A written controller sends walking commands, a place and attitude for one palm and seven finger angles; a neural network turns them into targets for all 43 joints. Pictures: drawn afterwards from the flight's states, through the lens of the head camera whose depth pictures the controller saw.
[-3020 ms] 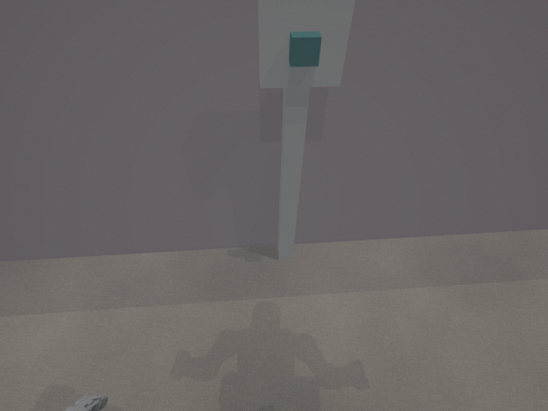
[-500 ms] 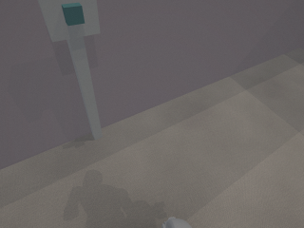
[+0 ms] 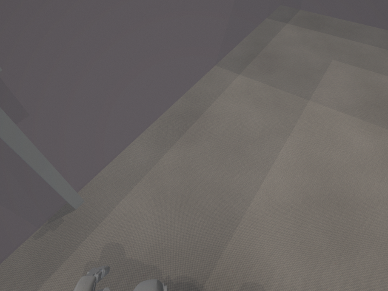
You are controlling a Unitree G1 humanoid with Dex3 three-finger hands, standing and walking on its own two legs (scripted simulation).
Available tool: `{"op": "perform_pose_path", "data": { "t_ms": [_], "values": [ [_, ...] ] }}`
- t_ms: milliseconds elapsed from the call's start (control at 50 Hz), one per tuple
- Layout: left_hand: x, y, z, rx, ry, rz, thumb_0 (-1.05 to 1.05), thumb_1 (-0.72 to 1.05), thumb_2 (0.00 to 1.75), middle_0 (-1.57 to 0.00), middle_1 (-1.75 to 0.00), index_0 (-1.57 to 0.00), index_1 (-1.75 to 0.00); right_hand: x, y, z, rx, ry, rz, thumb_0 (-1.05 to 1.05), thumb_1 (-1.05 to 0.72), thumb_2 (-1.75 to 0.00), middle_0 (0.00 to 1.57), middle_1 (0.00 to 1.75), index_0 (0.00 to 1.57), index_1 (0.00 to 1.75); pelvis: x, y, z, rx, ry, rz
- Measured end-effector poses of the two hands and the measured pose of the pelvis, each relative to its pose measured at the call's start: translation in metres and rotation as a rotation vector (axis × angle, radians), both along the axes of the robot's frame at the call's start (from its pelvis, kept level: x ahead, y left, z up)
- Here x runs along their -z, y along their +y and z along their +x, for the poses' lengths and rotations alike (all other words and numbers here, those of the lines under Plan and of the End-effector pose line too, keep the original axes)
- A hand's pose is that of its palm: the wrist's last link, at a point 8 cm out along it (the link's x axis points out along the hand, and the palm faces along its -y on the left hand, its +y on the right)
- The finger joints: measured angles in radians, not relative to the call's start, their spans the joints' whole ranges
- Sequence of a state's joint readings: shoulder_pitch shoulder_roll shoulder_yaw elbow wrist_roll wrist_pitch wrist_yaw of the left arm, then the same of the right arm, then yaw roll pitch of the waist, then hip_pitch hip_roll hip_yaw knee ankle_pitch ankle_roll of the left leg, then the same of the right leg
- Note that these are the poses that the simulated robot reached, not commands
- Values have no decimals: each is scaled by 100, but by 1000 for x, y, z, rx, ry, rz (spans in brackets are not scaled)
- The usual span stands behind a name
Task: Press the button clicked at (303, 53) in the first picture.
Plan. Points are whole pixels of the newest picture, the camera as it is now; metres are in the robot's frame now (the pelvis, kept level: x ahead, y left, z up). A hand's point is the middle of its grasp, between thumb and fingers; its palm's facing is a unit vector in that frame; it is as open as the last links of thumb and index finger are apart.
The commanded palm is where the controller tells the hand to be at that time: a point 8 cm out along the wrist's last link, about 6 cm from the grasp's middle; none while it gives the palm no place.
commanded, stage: walk to a spot facing it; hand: left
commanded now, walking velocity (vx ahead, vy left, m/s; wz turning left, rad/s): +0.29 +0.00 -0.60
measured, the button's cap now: out of the picture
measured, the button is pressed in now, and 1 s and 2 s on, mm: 0 0 0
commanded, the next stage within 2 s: turn to face it in 0.96 s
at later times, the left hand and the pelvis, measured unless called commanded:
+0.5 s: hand (110, 262) +0.21 +0.22 -0.16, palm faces -0.24 -0.96 -0.15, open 7.4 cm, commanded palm none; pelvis +0.10 +0.04 +0.02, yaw -18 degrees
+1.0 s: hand (188, 181) +0.44 +0.03 -0.16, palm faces -0.54 -0.81 -0.22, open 7.4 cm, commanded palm none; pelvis +0.26 -0.08 +0.00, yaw -35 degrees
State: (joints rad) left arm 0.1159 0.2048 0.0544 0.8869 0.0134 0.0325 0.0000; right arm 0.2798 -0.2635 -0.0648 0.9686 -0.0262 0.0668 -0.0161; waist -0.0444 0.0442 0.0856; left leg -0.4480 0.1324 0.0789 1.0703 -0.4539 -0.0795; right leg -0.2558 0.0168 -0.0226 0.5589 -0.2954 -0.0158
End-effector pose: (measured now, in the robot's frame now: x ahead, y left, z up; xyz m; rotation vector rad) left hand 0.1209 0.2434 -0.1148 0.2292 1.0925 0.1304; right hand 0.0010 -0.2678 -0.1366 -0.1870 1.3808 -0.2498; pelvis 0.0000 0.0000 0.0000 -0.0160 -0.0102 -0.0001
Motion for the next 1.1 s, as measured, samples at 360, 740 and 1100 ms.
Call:
{"op": "perform_pose_path", "data": {
  "t_ms": [360, 740, 1100],
  "values": [
    [26, 49, 16, 99, 217, -62, 1, 90, 90, -20, -30, -20, -30, -38, 60, 65, 100, -246, -59, 0, -90, -90, 20, 30, 20, 30, -9, 46, 64, 235, 3, -22],
    [32, -121, 278, 513, 77, -96, 1, 91, 90, -19, -30, -20, -30, -10, 121, -27, 582, 247, 143, 0, -90, -90, 20, 30, 20, 30, 10, -18, 183, 478, 13, -5],
    [10, -160, 343, 536, 147, 5, 1, 90, 90, -20, -30, -20, -30, -24, -82, 255, 500, -355, -47, 0, -91, -90, 20, 30, 20, 30, -8, -89, 295, 651, 14, 14]
  ]
}}
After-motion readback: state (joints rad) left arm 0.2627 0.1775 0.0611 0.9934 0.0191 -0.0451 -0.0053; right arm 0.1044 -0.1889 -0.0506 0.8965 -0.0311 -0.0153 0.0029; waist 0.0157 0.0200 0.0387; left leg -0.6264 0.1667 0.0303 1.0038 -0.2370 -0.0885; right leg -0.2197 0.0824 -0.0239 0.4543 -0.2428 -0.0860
